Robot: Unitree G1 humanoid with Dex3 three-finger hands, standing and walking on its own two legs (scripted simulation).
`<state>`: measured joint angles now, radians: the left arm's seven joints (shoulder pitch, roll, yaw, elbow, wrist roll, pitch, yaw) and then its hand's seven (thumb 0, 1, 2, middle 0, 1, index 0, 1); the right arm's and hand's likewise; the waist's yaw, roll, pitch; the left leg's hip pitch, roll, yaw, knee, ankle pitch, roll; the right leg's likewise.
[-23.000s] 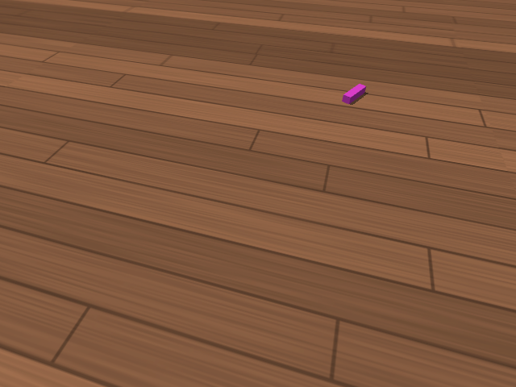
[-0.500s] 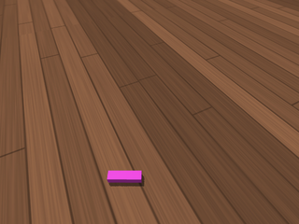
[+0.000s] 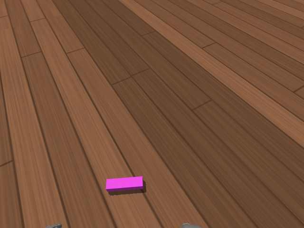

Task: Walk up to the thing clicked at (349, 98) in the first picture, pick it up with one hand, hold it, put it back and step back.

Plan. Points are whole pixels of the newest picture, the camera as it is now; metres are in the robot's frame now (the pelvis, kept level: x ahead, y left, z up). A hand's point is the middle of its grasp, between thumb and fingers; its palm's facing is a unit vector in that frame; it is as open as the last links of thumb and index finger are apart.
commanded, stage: walk up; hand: left
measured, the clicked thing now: (125, 184) +0.46 +0.20 -0.73
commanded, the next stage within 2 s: none
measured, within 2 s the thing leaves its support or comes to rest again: neither
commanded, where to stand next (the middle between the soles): +0.03 -0.02 m, yaw +1 degrees
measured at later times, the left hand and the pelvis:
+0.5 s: hand out of the picture +0.11 +0.25 -0.13, palm faces -0.01 -0.94 -0.34, open 7.3 cm; pelvis +0.01 -0.01 +0.02, yaw +0 degrees
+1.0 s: hand out of the picture +0.08 +0.24 -0.13, palm faces +0.02 -0.95 -0.31, open 7.3 cm; pelvis +0.00 -0.01 +0.03, yaw +0 degrees
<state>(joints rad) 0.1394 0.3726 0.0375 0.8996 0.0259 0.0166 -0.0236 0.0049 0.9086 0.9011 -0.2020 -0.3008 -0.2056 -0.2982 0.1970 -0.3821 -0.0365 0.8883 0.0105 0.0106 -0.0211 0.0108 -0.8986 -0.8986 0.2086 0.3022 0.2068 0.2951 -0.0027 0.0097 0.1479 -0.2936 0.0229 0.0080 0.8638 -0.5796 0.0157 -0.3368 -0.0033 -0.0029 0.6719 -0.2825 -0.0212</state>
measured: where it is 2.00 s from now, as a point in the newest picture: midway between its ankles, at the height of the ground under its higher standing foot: outside the picture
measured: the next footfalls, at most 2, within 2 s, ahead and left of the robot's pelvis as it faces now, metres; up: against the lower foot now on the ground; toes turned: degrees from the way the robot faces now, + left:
right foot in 1.58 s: +0.01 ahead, -0.19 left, +0.00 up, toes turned +3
left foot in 1.98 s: +0.03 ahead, +0.14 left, +0.00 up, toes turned +2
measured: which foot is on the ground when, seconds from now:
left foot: down 0.00-1.00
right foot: down 0.00-1.00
